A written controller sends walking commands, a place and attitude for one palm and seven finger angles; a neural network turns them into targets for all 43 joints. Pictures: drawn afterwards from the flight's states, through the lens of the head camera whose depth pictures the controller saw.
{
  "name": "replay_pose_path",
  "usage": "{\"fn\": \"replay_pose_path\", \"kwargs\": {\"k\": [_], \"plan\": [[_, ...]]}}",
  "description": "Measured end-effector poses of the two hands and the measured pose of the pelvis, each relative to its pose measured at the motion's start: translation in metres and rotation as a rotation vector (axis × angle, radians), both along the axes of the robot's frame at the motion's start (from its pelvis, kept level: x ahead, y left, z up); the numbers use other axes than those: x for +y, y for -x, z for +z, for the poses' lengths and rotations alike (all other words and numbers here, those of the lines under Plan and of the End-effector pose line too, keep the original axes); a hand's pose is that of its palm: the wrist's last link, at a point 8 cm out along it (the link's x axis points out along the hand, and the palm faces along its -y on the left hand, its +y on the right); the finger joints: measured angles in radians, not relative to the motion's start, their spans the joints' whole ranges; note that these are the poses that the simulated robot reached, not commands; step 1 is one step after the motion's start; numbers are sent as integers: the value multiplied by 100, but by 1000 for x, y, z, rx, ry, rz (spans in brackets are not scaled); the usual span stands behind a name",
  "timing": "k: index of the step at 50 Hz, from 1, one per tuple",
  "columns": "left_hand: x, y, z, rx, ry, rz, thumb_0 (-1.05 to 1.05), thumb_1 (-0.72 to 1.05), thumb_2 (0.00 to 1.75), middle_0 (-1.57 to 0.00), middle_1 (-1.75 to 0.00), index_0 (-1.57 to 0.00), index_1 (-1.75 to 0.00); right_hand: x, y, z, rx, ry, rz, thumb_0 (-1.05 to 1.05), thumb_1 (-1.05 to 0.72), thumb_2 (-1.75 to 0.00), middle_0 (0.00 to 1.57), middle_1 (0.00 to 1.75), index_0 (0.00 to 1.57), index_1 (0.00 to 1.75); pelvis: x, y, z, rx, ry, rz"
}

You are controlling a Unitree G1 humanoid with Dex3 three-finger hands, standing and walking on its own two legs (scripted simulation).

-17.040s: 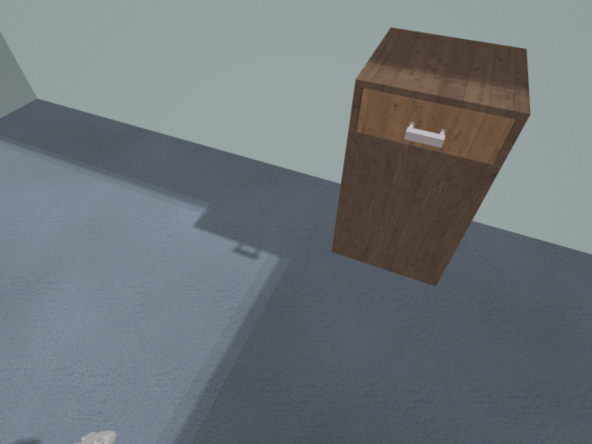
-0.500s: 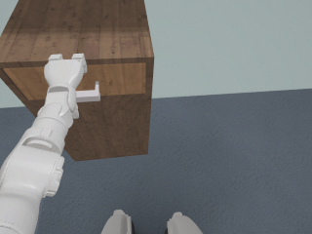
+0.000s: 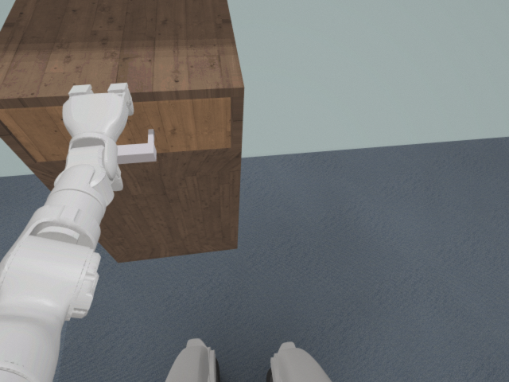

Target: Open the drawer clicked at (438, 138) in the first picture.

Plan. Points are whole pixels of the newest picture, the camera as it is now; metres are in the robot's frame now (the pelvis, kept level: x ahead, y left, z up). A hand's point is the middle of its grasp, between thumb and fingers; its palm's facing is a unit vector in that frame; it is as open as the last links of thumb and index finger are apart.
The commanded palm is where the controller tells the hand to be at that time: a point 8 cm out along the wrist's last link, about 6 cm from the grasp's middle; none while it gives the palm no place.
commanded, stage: lower the fingers behind the handle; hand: left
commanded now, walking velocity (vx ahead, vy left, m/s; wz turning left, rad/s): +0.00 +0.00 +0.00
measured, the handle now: (127, 144) +0.55 +0.20 -0.01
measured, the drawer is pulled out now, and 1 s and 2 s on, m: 0.00 0.00 0.00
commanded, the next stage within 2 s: lift the fingers back up to retry in 1.56 s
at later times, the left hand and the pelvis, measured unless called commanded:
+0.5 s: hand (111, 139) +0.51 +0.21 +0.05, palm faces +0.05 +0.01 -1.00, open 13.6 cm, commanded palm +0.52 +0.20 +0.05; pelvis -0.01 -0.01 -0.02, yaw +0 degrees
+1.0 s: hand (119, 163) +0.50 +0.21 +0.00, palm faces -0.06 +0.04 -1.00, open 13.8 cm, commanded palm +0.51 +0.19 +0.01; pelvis -0.04 -0.01 -0.05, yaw -1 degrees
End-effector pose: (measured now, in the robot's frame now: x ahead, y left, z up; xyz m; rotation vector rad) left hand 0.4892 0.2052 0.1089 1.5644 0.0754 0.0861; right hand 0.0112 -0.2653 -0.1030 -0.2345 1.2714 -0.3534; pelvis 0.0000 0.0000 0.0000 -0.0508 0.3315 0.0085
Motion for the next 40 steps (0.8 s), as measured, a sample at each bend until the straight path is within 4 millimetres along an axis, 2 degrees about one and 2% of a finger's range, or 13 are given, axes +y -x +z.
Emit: {"fn": "replay_pose_path", "kwargs": {"k": [23, 40], "plan": [[-3, 1, -5, -38, -11, 23, 0, -49, 30, -32, -124, -33, -133, -9, -6, -14, -10, -1, 19, 0, -91, -90, 21, 30, 20, 30, -8, 6, -15, 25, 3, 2], [-2, 3, -8, -46, -21, 14, 0, -49, 30, -31, -124, -29, -135, -11, 16, -29, -23, 20, -1, 0, -91, -90, 21, 30, 20, 30, -10, 27, -34, 48, 3, -8]]}}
